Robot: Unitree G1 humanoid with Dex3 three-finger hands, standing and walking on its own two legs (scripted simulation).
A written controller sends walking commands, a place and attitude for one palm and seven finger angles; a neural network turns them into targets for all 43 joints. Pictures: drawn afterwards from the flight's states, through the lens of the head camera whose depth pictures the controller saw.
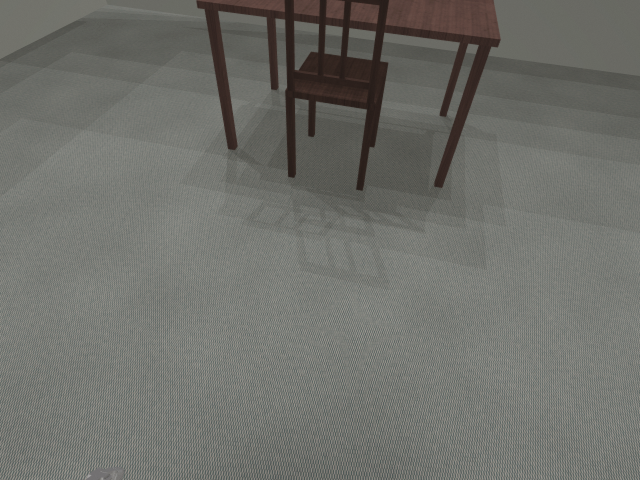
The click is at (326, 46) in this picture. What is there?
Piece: chair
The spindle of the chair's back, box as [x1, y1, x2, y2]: [318, 0, 326, 75]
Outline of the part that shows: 326,0 320,0 318,74 322,75 323,73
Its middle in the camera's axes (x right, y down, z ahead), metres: +0.00 -0.75 +1.45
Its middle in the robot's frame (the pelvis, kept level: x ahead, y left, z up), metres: +1.58 +0.08 -0.09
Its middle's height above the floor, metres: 0.68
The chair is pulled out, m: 0.00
